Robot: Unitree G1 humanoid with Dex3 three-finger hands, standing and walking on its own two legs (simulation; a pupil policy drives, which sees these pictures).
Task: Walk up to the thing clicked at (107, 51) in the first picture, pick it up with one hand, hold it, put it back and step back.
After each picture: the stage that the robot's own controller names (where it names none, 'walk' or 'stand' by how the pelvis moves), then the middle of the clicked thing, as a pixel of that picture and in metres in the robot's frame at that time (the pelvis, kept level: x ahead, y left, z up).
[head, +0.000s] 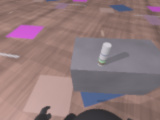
stand; (103, 55) +0.60 -0.12 -0.04
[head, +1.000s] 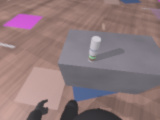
sink last; (93, 50) +0.57 +0.00 -0.01
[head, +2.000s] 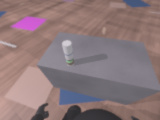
stand; (68, 54) +0.51 +0.21 +0.00
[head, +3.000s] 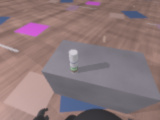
stand; (73, 62) +0.49 +0.16 -0.04
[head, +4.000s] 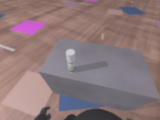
stand; (71, 62) +0.47 +0.17 -0.04
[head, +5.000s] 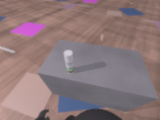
stand; (69, 63) +0.47 +0.19 -0.04
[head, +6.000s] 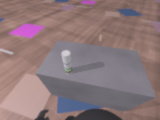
stand; (67, 63) +0.47 +0.21 -0.04
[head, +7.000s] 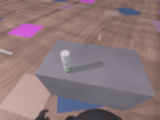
rise first; (66, 63) +0.47 +0.21 -0.04
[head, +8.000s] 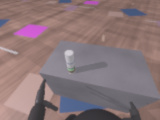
rise first; (70, 63) +0.47 +0.20 -0.04
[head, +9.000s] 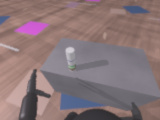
go down; (71, 60) +0.49 +0.19 -0.03
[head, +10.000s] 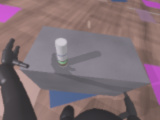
go down; (62, 54) +0.47 +0.19 +0.02
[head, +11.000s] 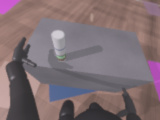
close in; (60, 48) +0.48 +0.19 +0.04
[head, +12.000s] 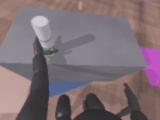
close; (46, 40) +0.51 +0.21 +0.08
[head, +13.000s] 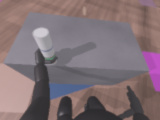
lift; (47, 49) +0.45 +0.22 +0.07
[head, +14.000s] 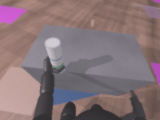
lift; (56, 58) +0.38 +0.20 +0.10
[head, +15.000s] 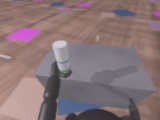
hold; (63, 62) +0.33 +0.17 +0.16
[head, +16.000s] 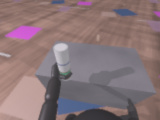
hold; (63, 64) +0.33 +0.17 +0.14
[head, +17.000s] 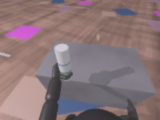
crouch; (64, 64) +0.33 +0.17 +0.13
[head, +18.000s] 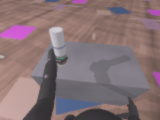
crouch; (59, 49) +0.42 +0.19 +0.18
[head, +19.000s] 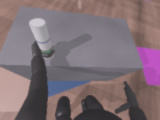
lower; (44, 42) +0.50 +0.22 +0.05
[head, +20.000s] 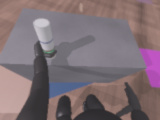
lower; (47, 42) +0.50 +0.21 +0.07
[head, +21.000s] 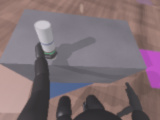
lower; (48, 44) +0.49 +0.21 +0.07
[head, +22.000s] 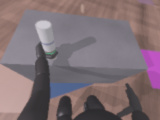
lower; (48, 44) +0.49 +0.21 +0.07
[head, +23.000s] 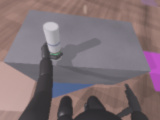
loosen; (54, 44) +0.48 +0.19 +0.07
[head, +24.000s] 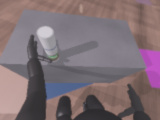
withdraw; (50, 47) +0.47 +0.19 +0.07
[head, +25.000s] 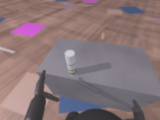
sink last; (71, 64) +0.43 +0.18 +0.01
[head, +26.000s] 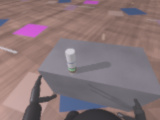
stand; (71, 62) +0.45 +0.18 +0.00
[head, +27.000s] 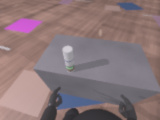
stand; (69, 60) +0.45 +0.18 +0.01
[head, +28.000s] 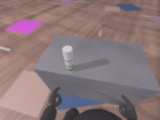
stand; (69, 60) +0.45 +0.18 +0.01
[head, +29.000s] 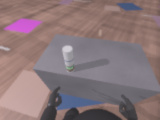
stand; (69, 60) +0.45 +0.18 +0.02
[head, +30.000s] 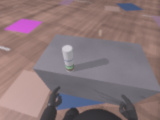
stand; (69, 60) +0.45 +0.18 +0.02
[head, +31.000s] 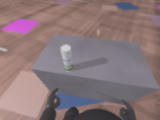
stand; (67, 60) +0.46 +0.18 +0.02
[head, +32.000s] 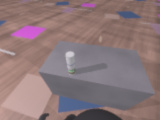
stand; (71, 64) +0.47 +0.18 -0.04
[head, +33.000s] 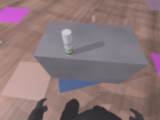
walk; (68, 44) +0.58 +0.20 -0.01
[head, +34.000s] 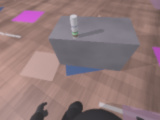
walk; (74, 27) +0.89 +0.23 -0.02
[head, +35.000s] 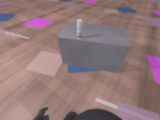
stand; (79, 29) +1.09 +0.19 -0.03
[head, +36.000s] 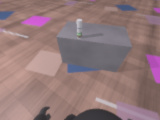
stand; (79, 29) +1.07 +0.18 -0.04
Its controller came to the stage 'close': yes
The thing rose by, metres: 0.21
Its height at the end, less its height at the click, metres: +0.00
